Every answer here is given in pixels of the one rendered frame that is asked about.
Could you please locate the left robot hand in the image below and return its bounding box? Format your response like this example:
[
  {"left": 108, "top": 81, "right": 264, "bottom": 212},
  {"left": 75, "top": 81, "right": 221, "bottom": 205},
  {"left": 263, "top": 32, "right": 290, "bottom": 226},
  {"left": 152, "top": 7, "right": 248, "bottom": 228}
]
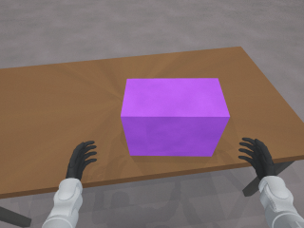
[{"left": 66, "top": 141, "right": 97, "bottom": 181}]

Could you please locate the left robot forearm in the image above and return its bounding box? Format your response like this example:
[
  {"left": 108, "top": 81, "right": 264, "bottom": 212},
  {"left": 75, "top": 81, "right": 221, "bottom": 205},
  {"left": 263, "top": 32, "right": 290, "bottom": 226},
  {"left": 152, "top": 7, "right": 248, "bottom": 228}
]
[{"left": 42, "top": 178, "right": 83, "bottom": 228}]

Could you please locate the table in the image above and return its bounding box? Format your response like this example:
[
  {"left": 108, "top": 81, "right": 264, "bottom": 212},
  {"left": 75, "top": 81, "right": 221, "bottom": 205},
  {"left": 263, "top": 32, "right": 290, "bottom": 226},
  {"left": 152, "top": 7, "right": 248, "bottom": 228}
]
[{"left": 0, "top": 47, "right": 304, "bottom": 228}]

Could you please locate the carton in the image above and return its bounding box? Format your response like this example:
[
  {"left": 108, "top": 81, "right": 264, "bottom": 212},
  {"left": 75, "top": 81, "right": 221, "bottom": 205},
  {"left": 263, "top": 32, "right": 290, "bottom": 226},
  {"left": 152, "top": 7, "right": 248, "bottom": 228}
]
[{"left": 121, "top": 78, "right": 230, "bottom": 157}]

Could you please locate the right robot hand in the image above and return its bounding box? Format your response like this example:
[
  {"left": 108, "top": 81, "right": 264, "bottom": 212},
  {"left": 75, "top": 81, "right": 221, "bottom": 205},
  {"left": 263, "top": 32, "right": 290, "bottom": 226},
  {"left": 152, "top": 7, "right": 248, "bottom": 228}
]
[{"left": 238, "top": 137, "right": 276, "bottom": 180}]

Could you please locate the right robot forearm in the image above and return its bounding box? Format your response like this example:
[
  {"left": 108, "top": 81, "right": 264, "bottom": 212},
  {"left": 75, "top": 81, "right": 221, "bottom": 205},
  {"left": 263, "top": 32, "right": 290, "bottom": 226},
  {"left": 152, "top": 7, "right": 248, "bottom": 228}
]
[{"left": 258, "top": 176, "right": 304, "bottom": 228}]

